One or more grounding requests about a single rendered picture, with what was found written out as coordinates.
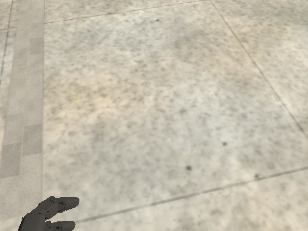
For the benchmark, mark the robot left hand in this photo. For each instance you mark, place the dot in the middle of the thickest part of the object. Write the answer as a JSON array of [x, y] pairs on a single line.
[[48, 208]]

